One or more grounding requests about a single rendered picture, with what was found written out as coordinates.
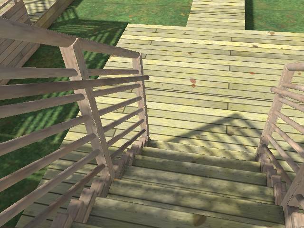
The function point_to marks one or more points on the stairs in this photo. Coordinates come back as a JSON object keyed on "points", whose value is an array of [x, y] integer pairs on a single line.
{"points": [[175, 185]]}

